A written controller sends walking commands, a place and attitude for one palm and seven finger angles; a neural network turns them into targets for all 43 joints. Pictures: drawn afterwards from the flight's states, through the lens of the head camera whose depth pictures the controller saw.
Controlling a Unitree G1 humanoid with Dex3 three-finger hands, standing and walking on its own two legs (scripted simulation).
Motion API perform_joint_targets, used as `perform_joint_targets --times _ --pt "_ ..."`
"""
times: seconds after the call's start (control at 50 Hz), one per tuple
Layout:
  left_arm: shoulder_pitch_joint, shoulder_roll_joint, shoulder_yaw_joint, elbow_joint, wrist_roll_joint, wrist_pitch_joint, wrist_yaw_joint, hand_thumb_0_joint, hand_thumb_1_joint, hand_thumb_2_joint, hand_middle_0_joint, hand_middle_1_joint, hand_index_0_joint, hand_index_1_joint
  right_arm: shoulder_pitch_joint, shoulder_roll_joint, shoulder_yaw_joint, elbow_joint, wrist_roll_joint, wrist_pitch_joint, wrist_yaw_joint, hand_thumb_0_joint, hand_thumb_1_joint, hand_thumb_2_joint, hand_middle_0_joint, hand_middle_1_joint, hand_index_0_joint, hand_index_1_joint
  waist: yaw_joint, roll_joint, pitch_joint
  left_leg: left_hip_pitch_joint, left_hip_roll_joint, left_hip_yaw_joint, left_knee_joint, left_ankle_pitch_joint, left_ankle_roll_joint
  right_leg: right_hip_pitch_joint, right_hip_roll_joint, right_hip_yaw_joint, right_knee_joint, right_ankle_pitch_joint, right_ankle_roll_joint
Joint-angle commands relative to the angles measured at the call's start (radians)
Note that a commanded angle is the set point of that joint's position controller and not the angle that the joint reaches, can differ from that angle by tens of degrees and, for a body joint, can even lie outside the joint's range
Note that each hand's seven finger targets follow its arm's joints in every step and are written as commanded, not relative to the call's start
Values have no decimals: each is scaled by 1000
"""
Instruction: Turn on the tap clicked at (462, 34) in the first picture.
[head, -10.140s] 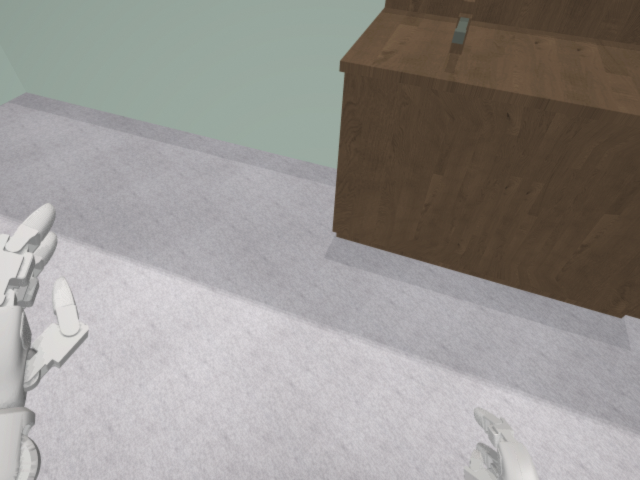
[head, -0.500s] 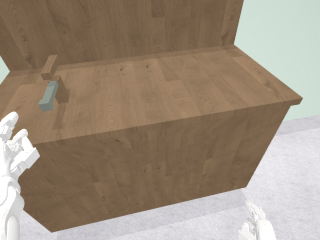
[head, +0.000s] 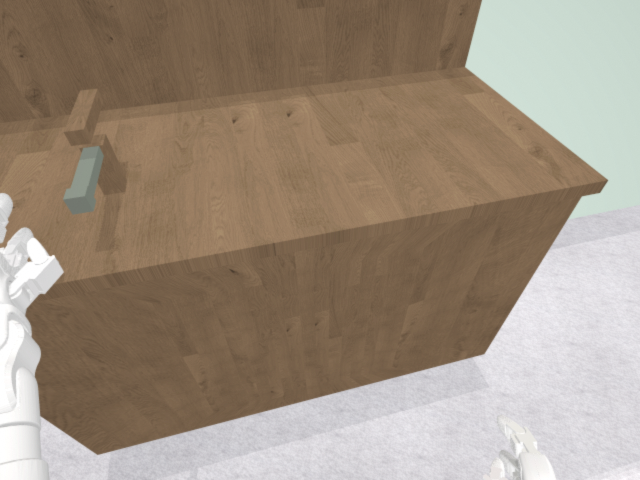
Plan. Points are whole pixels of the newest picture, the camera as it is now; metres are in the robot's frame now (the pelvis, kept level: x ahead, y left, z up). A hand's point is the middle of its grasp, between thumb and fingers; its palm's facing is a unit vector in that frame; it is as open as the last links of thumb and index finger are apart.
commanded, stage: reach beside the lever's end, fingers flat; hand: left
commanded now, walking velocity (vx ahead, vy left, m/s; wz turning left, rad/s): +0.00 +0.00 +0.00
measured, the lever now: (80, 200) +0.43 +0.39 +0.12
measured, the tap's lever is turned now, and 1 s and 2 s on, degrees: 0 0 0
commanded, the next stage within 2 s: push the lever round in 1.06 s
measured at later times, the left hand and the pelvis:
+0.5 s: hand (48, 233) +0.36 +0.40 +0.12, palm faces +0.58 -0.81 -0.08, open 7.8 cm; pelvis +0.00 +0.01 -0.01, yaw -1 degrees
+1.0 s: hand (53, 229) +0.38 +0.41 +0.11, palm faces +0.55 -0.83 -0.07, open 7.8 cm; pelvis +0.01 +0.03 -0.01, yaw -2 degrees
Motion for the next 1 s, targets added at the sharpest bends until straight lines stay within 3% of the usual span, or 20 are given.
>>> perform_joint_targets --times 0.0,0.12,0.14,0.22,0.24,0.34,0.42,0.48,0.54,0.56,0.62,0.66,0.72,0.74,0.8,0.86,0.88,0.94,0.96,0.98 --pt "-326 328 83 -143 4 -92 -14 0 900 900 -168 -205 -168 -205 -68 -143 -50 -139 -7 -48 -10 0 -900 -900 200 300 200 300 -16 31 -192 125 -11 1 -50 149 23 -44 12 18 -68 212 14" --pt "-430 394 105 -33 28 -129 -24 0 900 900 -163 -190 -163 -190 -24 -152 -55 -130 -10 -30 -6 0 -900 -900 200 300 200 300 -36 60 -195 105 -6 -6 -39 138 22 -72 17 19 -60 196 12" --pt "-430 406 115 -32 29 -142 -27 0 900 900 -162 -187 -162 -187 -12 -155 -57 -131 -12 -28 -4 0 -900 -900 200 300 200 300 -28 73 -212 106 -7 -5 -31 151 22 -63 19 21 -55 206 10" --pt "-467 440 126 88 33 -166 -49 0 900 900 -159 -177 -159 -177 21 -165 -61 -124 -10 -15 -2 0 -900 -900 200 300 200 300 -46 39 -201 73 -5 -8 -21 126 26 -94 20 22 -47 190 15" --pt "-487 473 143 122 36 -171 -55 0 900 900 -158 -175 -158 -175 35 -172 -61 -120 -9 -11 -2 0 -900 -900 200 300 200 300 -48 33 -195 55 -4 -9 -14 115 27 -99 21 23 -45 181 16" --pt "-607 553 158 215 60 -221 -86 0 900 900 -154 -163 -154 -163 88 -183 -68 -115 -12 8 1 0 -900 -900 200 300 200 300 -64 86 -240 43 -4 -8 16 120 29 -125 22 34 -26 183 16" --pt "-641 564 149 296 68 -277 -107 0 900 900 -151 -152 -151 -152 122 -190 -71 -109 -17 20 9 0 -900 -900 200 300 200 300 -76 89 -255 44 0 -18 33 142 28 -156 29 32 -6 191 15" --pt "-648 622 190 406 61 -291 -135 0 900 900 -150 -150 -150 -150 148 -202 -74 -105 -14 37 11 0 -900 -900 200 300 200 300 -76 55 -252 -5 0 -12 50 123 34 -163 26 38 5 190 20" --pt "-668 703 236 475 72 -304 -156 0 900 900 -150 -150 -150 -150 174 -214 -75 -111 -18 57 14 0 -900 -900 200 300 200 300 -68 67 -267 -34 -1 -9 70 133 37 -169 27 40 24 196 20" --pt "-702 725 239 481 81 -314 -159 0 900 900 -150 -150 -150 -150 178 -215 -76 -111 -19 64 15 0 -900 -900 200 300 200 300 -77 85 -278 -31 1 -9 75 137 37 -180 26 43 28 196 22" --pt "-748 742 229 514 106 -353 -164 0 900 900 -150 -150 -150 -150 198 -219 -75 -114 -25 80 20 0 -900 -900 200 300 200 300 -88 120 -284 -20 7 -20 87 136 33 -231 35 39 42 164 18" --pt "-774 714 198 512 108 -381 -170 0 900 900 -150 -150 -150 -150 206 -218 -78 -112 -28 88 22 0 -900 -900 200 300 200 300 -95 148 -311 11 11 -25 97 143 32 -254 37 40 47 154 16" --pt "-705 682 194 488 82 -391 -189 0 900 900 -150 -150 -150 -150 211 -221 -84 -119 -24 101 25 0 -900 -900 200 300 200 300 -78 168 -363 65 17 -36 103 204 25 -253 43 33 56 176 9" --pt "-672 679 207 485 71 -384 -195 0 900 900 -150 -150 -150 -150 217 -225 -86 -124 -24 106 26 0 -900 -900 200 300 200 300 -71 141 -369 66 20 -43 105 226 25 -242 46 27 60 185 7" --pt "-654 667 211 495 52 -339 -199 0 900 900 -150 -150 -150 -150 201 -223 -84 -136 -13 117 23 0 -900 -900 200 300 200 300 -71 96 -315 12 20 -44 91 184 28 -246 43 24 54 166 13" --pt "-652 685 225 363 66 -331 -167 0 900 900 -150 -150 -150 -150 188 -218 -85 -156 -16 115 25 0 -900 -900 200 300 200 300 -50 184 -367 76 24 -52 86 244 18 -238 44 20 60 173 5" --pt "-628 650 209 332 67 -328 -154 0 900 900 -150 -150 -150 -150 185 -212 -84 -162 -18 112 30 0 -900 -900 200 300 200 300 -51 187 -359 89 25 -54 85 263 13 -241 48 16 58 171 5" --pt "-598 651 233 297 64 -327 -123 0 900 900 -150 -150 -150 -150 175 -213 -83 -157 -19 108 29 0 -900 -900 200 300 200 300 -59 126 -325 68 30 -58 83 243 17 -238 52 15 56 159 5" --pt "-602 620 212 293 61 -322 -122 0 900 900 -150 -150 -150 -150 164 -208 -80 -160 -18 105 30 0 -900 -900 200 300 200 300 -62 142 -318 67 31 -57 76 235 14 -242 50 15 55 156 6" --pt "-600 608 209 308 56 -313 -122 0 900 900 -150 -150 -150 -150 163 -207 -80 -155 -17 103 28 0 -900 -900 200 300 200 300 -67 117 -304 61 31 -56 74 218 15 -243 51 14 51 152 8"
